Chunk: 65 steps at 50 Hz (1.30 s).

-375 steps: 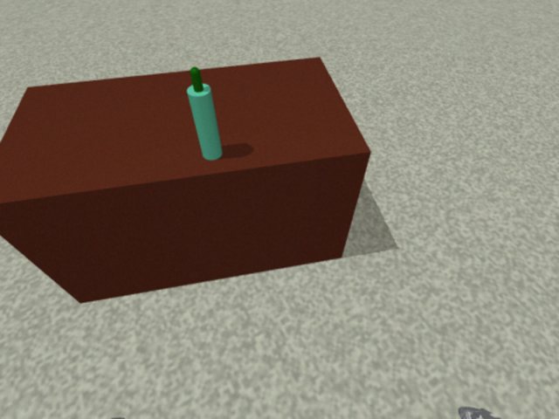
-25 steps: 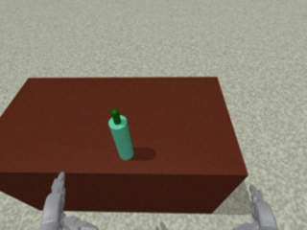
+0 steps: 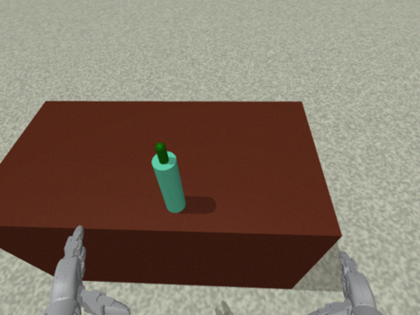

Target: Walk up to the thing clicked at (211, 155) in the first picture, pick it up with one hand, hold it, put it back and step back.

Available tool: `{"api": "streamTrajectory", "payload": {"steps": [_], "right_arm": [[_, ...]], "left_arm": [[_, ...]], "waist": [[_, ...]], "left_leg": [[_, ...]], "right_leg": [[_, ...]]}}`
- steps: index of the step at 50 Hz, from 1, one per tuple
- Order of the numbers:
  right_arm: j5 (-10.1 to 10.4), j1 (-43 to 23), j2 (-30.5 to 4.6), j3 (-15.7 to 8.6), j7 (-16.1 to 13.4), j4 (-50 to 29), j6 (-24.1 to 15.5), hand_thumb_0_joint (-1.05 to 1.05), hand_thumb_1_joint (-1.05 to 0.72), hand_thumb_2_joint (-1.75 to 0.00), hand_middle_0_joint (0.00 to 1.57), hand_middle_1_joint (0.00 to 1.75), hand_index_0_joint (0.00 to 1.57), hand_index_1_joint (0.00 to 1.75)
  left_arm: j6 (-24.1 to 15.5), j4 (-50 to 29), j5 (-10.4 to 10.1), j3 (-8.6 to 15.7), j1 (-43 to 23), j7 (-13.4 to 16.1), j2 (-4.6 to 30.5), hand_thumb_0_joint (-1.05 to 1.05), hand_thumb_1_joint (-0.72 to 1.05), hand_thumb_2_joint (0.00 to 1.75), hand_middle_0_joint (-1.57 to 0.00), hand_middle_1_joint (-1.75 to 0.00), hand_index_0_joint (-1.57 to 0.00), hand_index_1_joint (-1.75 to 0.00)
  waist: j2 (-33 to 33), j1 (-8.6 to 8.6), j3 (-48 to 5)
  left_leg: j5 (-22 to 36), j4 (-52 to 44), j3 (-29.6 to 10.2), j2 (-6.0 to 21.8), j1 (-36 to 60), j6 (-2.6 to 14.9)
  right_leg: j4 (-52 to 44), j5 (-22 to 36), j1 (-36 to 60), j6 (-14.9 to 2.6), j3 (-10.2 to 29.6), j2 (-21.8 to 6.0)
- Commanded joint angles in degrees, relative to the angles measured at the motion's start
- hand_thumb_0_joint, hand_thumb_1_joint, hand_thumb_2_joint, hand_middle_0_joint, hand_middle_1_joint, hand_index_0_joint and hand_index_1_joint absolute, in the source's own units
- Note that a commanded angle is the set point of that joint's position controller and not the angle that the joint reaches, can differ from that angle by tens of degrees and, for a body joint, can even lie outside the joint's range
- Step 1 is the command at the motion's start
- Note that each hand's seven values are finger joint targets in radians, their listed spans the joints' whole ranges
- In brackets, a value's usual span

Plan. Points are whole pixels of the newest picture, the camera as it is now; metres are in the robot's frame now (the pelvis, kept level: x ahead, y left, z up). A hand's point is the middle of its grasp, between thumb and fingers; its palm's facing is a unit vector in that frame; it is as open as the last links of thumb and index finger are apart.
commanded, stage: go down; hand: left
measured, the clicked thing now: (169, 178) +0.42 +0.13 -0.05
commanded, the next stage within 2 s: none
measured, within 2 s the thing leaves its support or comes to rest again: neither
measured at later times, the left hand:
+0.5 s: hand (85, 218) +0.29 +0.29 -0.01, palm faces +0.16 -0.98 -0.11, open 17.6 cm
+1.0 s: hand (78, 199) +0.33 +0.31 +0.00, palm faces +0.13 -0.99 -0.04, open 17.7 cm
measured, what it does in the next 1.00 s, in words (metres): stands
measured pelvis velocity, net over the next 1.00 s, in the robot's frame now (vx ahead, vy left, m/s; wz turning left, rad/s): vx -0.01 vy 0.01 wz -0.01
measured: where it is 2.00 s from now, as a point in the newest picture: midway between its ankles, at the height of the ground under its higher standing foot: outside the picture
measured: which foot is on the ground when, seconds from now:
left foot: down 0.00-1.00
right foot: down 0.00-1.00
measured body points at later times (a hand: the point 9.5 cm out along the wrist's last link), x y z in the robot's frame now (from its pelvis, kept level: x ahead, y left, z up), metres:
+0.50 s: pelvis -0.01 +0.01 -0.02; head +0.02 +0.02 +0.43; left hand +0.27 +0.34 +0.00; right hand +0.13 -0.26 -0.10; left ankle -0.02 +0.13 -0.74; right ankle +0.02 -0.14 -0.74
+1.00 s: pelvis -0.01 +0.01 -0.04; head +0.04 +0.03 +0.41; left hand +0.32 +0.37 +0.01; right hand +0.14 -0.26 -0.10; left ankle -0.02 +0.13 -0.74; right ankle +0.02 -0.14 -0.74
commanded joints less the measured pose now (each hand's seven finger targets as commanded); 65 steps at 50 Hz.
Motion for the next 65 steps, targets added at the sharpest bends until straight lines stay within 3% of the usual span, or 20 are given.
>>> {"api": "streamTrajectory", "payload": {"steps": [1,2,5,7,8,10,15,17,18,22,25,28,30,39,42,45,58,61,64,65], "right_arm": [[0.1,-2.9,-8.0,-3.6,-0.8,-6.5,-2.7,0.0,0.52,-0.05,0.05,0.05,0.05,0.05],[0.2,-4.3,-6.0,-2.1,-0.5,-6.1,-2.9,0.0,0.52,-0.05,0.05,0.05,0.05,0.05],[0.2,-3.5,-8.6,-4.0,-0.8,-6.1,-3.5,0.0,0.52,-0.05,0.05,0.05,0.05,0.05],[0.5,-5.0,-4.8,0.0,-0.2,-6.2,-3.8,0.0,0.54,-0.05,0.05,0.05,0.05,0.05],[0.6,-5.1,-7.6,-2.7,-0.5,-5.3,-3.7,0.0,0.53,-0.05,0.05,0.05,0.05,0.05],[0.7,-5.3,-9.0,-3.0,-0.6,-5.8,-3.6,0.0,0.53,-0.05,0.05,0.05,0.05,0.05],[1.2,-6.8,-9.6,-2.5,-0.5,-7.0,-3.8,0.0,0.53,-0.05,0.05,0.05,0.05,0.05],[1.2,-7.3,-7.2,0.0,-0.3,-6.7,-3.7,0.0,0.53,-0.05,0.05,0.05,0.05,0.05],[1.1,-7.1,-9.7,-2.2,-0.6,-6.3,-3.9,0.0,0.53,-0.05,0.05,0.05,0.05,0.05],[1.1,-6.5,-11.3,-3.0,-0.9,-8.3,-3.9,0.0,0.54,-0.05,0.05,0.05,0.05,0.05],[1.2,-5.0,-9.7,-1.4,-0.8,-6.3,-3.7,0.0,0.54,-0.05,0.05,0.05,0.05,0.05],[1.0,-4.9,-10.8,-1.5,-1.0,-9.5,-4.1,0.0,0.54,-0.05,0.05,0.05,0.05,0.05],[1.0,-2.1,-9.1,-0.6,-1.1,-5.7,-3.6,0.0,0.54,-0.05,0.05,0.05,0.05,0.05],[0.8,-1.2,-10.5,-0.5,-1.3,-10.2,-3.8,0.0,0.54,-0.05,0.05,0.05,0.05,0.05],[0.8,-1.0,-11.5,-1.3,-1.5,-11.3,-3.9,0.0,0.54,-0.05,0.05,0.05,0.05,0.05],[0.8,-0.9,-10.3,0.0,-1.3,-12.9,-4.2,0.0,0.54,-0.05,0.05,0.05,0.05,0.05],[0.7,2.3,-12.0,-0.3,-1.7,-18.0,-4.9,0.0,0.55,-0.05,0.05,0.05,0.05,0.05],[0.8,2.0,-12.8,-0.9,-1.9,-19.6,-5.3,0.0,0.55,-0.05,0.05,0.05,0.05,0.05],[0.8,2.9,-11.8,0.2,-1.6,-19.8,-5.4,0.0,0.55,-0.05,0.05,0.05,0.05,0.05],[0.8,3.4,-13.0,-0.9,-1.8,-20.4,-5.5,0.0,0.55,-0.05,0.05,0.05,0.05,0.05]], "left_arm": [[-5.4,-8.3,-0.5,9.8,-13.4,-0.7,13.7,0.0,-0.6,0.0,-0.06,-0.04,-0.06,-0.04],[-6.1,-7.2,-1.2,9.8,-16.9,-1.3,13.2,0.0,-0.59,0.0,-0.06,-0.04,-0.06,-0.04],[-7.8,-2.0,-2.5,12.3,-19.1,-3.5,15.9,0.0,-0.61,0.0,-0.05,-0.04,-0.06,-0.04],[-9.1,1.1,-3.6,10.4,-23.0,-6.1,13.7,0.0,-0.57,0.01,-0.05,-0.04,-0.05,-0.03],[-9.7,1.3,-4.0,11.9,-24.4,-7.0,16.1,0.0,-0.57,0.0,-0.05,-0.03,-0.06,-0.03],[-10.5,4.3,-5.0,12.8,-27.1,-9.0,18.2,0.0,-0.56,0.0,-0.05,-0.03,-0.06,-0.03],[-12.7,10.2,-7.1,14.7,-32.2,-13.2,21.4,0.0,-0.55,0.0,-0.04,-0.03,-0.06,-0.01],[-13.9,12.5,-8.0,14.9,-34.7,-14.9,21.5,0.0,-0.54,0.0,-0.04,-0.03,-0.06,-0.02],[-14.3,14.2,-8.4,15.8,-35.7,-15.5,22.8,0.0,-0.57,0.0,-0.04,-0.04,-0.06,-0.02],[-16.4,16.3,-9.2,16.6,-40.3,-17.8,24.9,0.0,-0.58,0.0,-0.04,-0.05,-0.06,-0.03],[-17.4,19.6,-10.0,17.4,-42.0,-19.7,25.8,0.0,-0.58,0.01,-0.04,-0.05,-0.06,-0.03],[-18.3,19.4,-10.3,18.7,-44.5,-21.0,28.2,0.0,-0.61,0.01,-0.04,-0.05,-0.06,-0.04],[-18.6,20.2,-10.7,19.0,-45.4,-21.6,28.6,0.0,-0.6,0.02,-0.04,-0.05,-0.06,-0.04],[-18.8,25.8,-11.9,20.6,-46.7,-25.6,30.2,0.0,-0.61,0.01,-0.04,-0.05,-0.06,-0.03],[-19.2,24.3,-12.2,22.8,-50.6,-26.2,33.9,0.0,-0.61,0.01,-0.05,-0.05,-0.07,-0.04],[-19.2,25.2,-12.4,22.0,-51.5,-27.3,32.5,0.0,-0.61,0.02,-0.05,-0.05,-0.06,-0.04],[-18.7,24.3,-13.4,26.1,-55.6,-29.8,38.9,0.0,-0.61,0.02,-0.05,-0.04,-0.06,-0.04],[-18.2,27.5,-14.0,25.2,-54.6,-30.8,36.5,0.0,-0.61,0.03,-0.05,-0.04,-0.06,-0.03],[-18.6,24.3,-13.8,27.5,-57.2,-31.0,41.0,0.0,-0.61,0.02,-0.05,-0.03,-0.05,-0.03],[-18.3,27.5,-13.9,26.8,-55.4,-31.4,39.5,0.0,-0.61,0.01,-0.05,-0.03,-0.06,-0.03]], "waist": [[-0.8,-1.47,-6.2],[-1.4,-1.53,-6.4],[-1.3,-2.09,-8.2],[-0.8,-1.79,-8.0],[1.0,-1.82,-9.6],[1.3,-1.82,-11.1],[1.7,-1.21,-13.5],[1.6,-0.85,-13.6],[1.1,-1.53,-13.7],[1.5,-2.22,-17.6],[2.8,-2.23,-17.2],[2.8,-2.34,-21.8],[3.8,-2.37,-18.9],[2.8,-3.57,-22.7],[4.4,-3.58,-23.3],[4.2,-3.72,-22.4],[5.5,-4.02,-26.1],[4.2,-4.62,-25.5],[6.1,-3.97,-26.3],[5.5,-4.86,-26.4]], "left_leg": [[8.0,-2.4,2.1,-2.4,-3.1,1.33],[7.7,-1.6,2.0,-2.4,-3.9,1.49],[7.0,-0.1,1.8,-2.4,-5.0,1.51],[6.3,0.8,1.7,-2.4,-6.4,1.52],[7.6,1.0,1.3,-2.2,-6.1,1.34],[8.2,1.6,1.0,-2.0,-6.9,1.23],[6.6,2.5,0.4,-1.6,-9.0,1.09],[7.4,3.6,0.4,-1.7,-10.6,1.0],[7.3,4.0,0.2,-1.5,-11.1,0.85],[8.0,5.1,-0.2,-1.2,-10.8,0.69],[9.8,6.4,-0.4,-1.1,-12.3,0.33],[12.3,7.9,-0.4,-1.1,-11.2,0.28],[12.3,8.6,-0.1,-1.3,-12.9,0.36],[14.6,12.2,-0.5,-1.1,-14.6,0.34],[13.0,12.9,-0.4,-1.4,-15.5,0.32],[11.5,13.6,-0.5,-1.3,-16.7,0.32],[10.1,18.1,-0.9,-1.4,-19.8,0.26],[8.5,18.7,-0.8,-1.5,-21.5,0.39],[8.4,19.6,-1.1,-1.4,-21.5,0.27],[8.0,19.9,-1.2,-1.3,-21.7,0.24]], "right_leg": [[-1.7,4.4,0.6,-1.62,-1.3,1.5],[-1.2,4.4,0.1,-1.44,-1.1,1.2],[0.4,4.3,-1.0,-1.45,-1.0,1.2],[1.3,3.8,-2.1,-1.47,-0.9,1.1],[2.3,5.1,-2.1,-1.78,-0.9,1.2],[3.0,5.4,-2.1,-1.88,-0.9,1.4],[4.7,3.5,-2.8,-2.29,-0.9,1.9],[5.5,3.9,-3.8,-2.29,-0.9,1.8],[6.3,3.7,-4.8,-2.41,-0.9,2.1],[7.6,4.2,-5.9,-2.56,-0.6,2.1],[9.1,5.0,-8.0,-2.82,-0.6,2.1],[10.3,6.9,-7.2,-2.8,-0.5,2.1],[10.9,7.1,-8.9,-2.95,-0.3,2.1],[13.8,8.7,-11.7,-2.95,-0.3,2.1],[14.6,7.5,-12.8,-3.06,-0.2,2.0],[15.4,6.2,-14.4,-3.06,-0.3,2.0],[19.4,4.6,-18.2,-3.11,-0.2,2.1],[20.1,4.0,-19.3,-2.99,-0.1,2.1],[21.1,2.7,-21.0,-3.18,-0.3,2.2],[21.3,2.6,-21.2,-3.16,-0.3,2.3]]}}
